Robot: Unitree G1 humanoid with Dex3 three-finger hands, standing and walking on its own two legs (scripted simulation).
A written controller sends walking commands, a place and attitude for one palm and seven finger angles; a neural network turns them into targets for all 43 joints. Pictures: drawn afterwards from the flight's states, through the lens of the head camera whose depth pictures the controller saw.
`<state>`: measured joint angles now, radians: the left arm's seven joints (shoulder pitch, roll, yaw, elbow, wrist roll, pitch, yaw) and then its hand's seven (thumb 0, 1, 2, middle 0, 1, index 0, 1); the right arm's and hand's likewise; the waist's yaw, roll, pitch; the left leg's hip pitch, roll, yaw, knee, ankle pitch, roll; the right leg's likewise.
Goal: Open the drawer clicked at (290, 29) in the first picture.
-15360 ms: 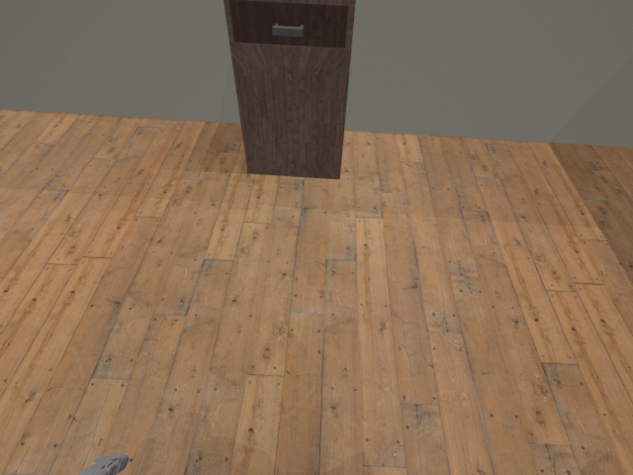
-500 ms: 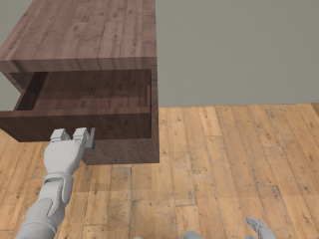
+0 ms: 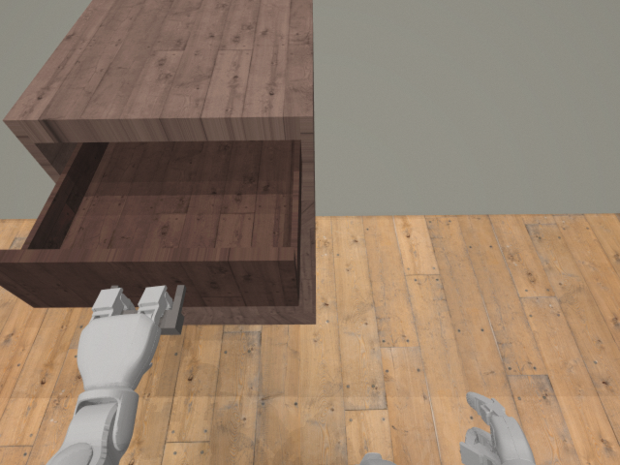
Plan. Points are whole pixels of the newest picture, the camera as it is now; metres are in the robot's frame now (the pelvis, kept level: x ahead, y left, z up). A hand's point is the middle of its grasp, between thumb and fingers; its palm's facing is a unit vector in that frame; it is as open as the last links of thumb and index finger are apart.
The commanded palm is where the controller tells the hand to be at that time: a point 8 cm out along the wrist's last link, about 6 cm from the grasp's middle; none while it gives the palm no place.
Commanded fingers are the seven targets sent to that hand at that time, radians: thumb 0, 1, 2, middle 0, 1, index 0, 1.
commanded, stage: pull the drawer open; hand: left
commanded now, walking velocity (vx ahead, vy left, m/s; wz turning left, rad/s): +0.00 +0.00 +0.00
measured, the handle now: (143, 307) +0.31 +0.26 -0.01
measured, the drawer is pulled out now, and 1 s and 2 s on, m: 0.22 0.30 0.30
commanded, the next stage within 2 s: open the thumb to release the handle in 0.78 s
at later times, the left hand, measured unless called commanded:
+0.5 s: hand (128, 404) +0.20 +0.24 -0.03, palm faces -0.02 -0.06 -1.00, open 6.0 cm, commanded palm +0.16 +0.25 +0.02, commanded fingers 0.00 0.90 0.90 -0.40 -1.35 -0.40 -1.35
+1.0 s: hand (125, 417) +0.18 +0.24 -0.03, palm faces +0.01 -0.05 -1.00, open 6.1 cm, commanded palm +0.16 +0.25 +0.02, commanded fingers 0.00 0.41 0.69 -0.37 -1.30 -0.37 -1.30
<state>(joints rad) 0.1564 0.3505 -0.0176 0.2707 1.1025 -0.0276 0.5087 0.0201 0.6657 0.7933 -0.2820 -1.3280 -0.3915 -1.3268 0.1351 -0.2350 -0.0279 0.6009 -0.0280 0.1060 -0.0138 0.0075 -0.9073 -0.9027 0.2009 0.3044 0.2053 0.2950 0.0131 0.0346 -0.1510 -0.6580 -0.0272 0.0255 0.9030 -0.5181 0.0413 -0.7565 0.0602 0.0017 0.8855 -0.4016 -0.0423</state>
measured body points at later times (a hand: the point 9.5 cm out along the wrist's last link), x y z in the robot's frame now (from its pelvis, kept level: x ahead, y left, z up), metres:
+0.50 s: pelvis +0.00 +0.00 -0.01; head +0.07 -0.02 +0.44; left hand +0.19 +0.24 +0.02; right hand +0.20 -0.24 -0.11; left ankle -0.05 +0.09 -0.69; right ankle +0.01 -0.10 -0.69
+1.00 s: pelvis -0.01 -0.01 -0.02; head +0.06 -0.02 +0.43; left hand +0.17 +0.24 +0.02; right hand +0.20 -0.24 -0.12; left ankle -0.05 +0.09 -0.69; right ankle +0.01 -0.10 -0.69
